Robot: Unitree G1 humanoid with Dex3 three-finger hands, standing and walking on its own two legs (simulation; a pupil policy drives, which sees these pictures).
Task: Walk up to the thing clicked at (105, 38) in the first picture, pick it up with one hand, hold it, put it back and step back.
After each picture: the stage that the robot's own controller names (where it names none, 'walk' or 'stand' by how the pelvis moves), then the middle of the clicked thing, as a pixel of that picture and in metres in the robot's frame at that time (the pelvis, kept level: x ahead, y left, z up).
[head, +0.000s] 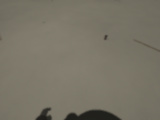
stand; (105, 37) +1.97 -0.34 -0.72
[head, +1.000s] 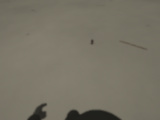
walk; (92, 42) +1.83 +0.09 -0.70
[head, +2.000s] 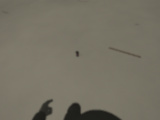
walk; (77, 53) +1.22 +0.34 -0.72
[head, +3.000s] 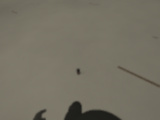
walk; (78, 71) +0.79 +0.27 -0.72
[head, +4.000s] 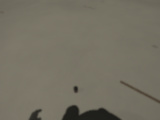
walk; (75, 89) +0.48 +0.19 -0.69
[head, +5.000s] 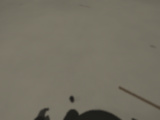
stand; (72, 99) +0.32 +0.22 -0.71
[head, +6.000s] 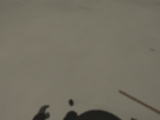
stand; (71, 102) +0.29 +0.21 -0.71
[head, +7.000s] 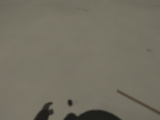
stand; (70, 103) +0.30 +0.22 -0.72
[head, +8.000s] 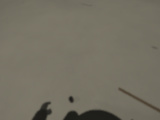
stand; (71, 99) +0.31 +0.22 -0.72
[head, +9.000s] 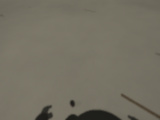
stand; (72, 103) +0.30 +0.21 -0.72
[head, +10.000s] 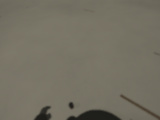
stand; (71, 105) +0.28 +0.21 -0.73
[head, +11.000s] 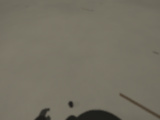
stand; (71, 104) +0.28 +0.22 -0.73
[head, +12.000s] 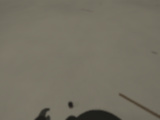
stand; (70, 105) +0.28 +0.22 -0.73
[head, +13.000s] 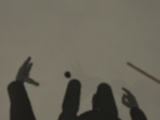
go down; (67, 75) +0.34 +0.21 -0.45
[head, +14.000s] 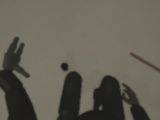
go down; (64, 67) +0.38 +0.22 -0.31
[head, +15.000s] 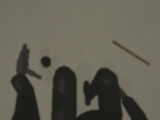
close in; (46, 62) +0.37 +0.25 -0.23
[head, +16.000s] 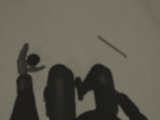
close; (33, 61) +0.37 +0.26 -0.22
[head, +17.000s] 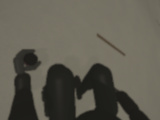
lift; (30, 60) +0.36 +0.26 -0.22
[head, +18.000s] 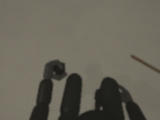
lift; (60, 71) +0.31 +0.22 -0.06
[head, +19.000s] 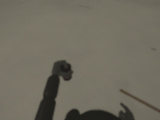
lift; (66, 72) +0.33 +0.17 +0.04
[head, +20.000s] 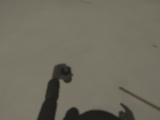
hold; (66, 74) +0.33 +0.17 +0.00
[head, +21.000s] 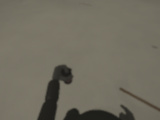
hold; (67, 76) +0.32 +0.17 +0.00
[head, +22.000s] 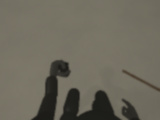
crouch; (64, 70) +0.35 +0.18 -0.06
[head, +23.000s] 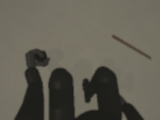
lower; (42, 59) +0.39 +0.25 -0.19
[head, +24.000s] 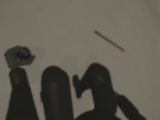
lower; (24, 57) +0.39 +0.27 -0.22
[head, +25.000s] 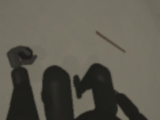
lower; (26, 56) +0.39 +0.27 -0.23
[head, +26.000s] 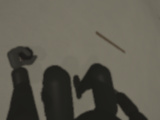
lower; (26, 56) +0.39 +0.27 -0.23
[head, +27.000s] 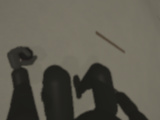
lower; (26, 57) +0.39 +0.27 -0.22
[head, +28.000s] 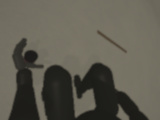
withdraw; (30, 58) +0.38 +0.25 -0.23
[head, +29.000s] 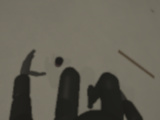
stand; (58, 62) +0.39 +0.22 -0.27
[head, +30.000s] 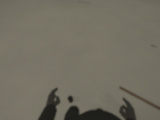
stand; (70, 99) +0.32 +0.19 -0.64
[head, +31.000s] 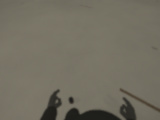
stand; (71, 100) +0.32 +0.20 -0.66
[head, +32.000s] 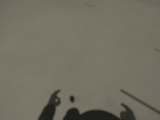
stand; (72, 99) +0.32 +0.19 -0.68
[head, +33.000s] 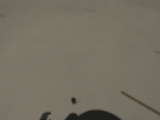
walk; (73, 100) +0.34 +0.20 -0.72
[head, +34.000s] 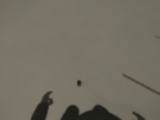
walk; (79, 83) +0.46 +0.11 -0.70
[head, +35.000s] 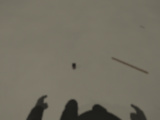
walk; (74, 66) +0.73 +0.24 -0.70
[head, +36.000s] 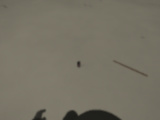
stand; (78, 64) +0.98 +0.21 -0.71
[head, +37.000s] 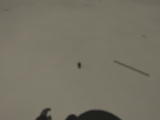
stand; (79, 65) +0.96 +0.21 -0.73
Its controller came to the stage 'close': yes
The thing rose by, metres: 0.71
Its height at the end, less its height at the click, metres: +0.00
